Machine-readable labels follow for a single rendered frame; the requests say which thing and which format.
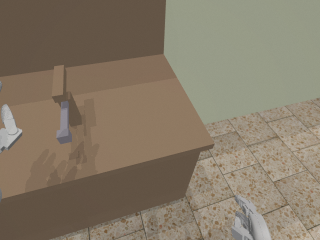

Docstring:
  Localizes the robot right hand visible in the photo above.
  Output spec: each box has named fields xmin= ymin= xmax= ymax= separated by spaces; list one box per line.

xmin=231 ymin=194 xmax=272 ymax=240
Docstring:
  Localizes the counter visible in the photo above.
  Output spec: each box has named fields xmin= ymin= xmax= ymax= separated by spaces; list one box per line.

xmin=0 ymin=0 xmax=215 ymax=240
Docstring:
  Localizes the tap lever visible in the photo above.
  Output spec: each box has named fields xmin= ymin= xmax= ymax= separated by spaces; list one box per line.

xmin=56 ymin=101 xmax=72 ymax=144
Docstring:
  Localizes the robot left hand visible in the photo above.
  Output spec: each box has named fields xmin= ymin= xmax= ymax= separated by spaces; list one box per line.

xmin=0 ymin=81 xmax=23 ymax=154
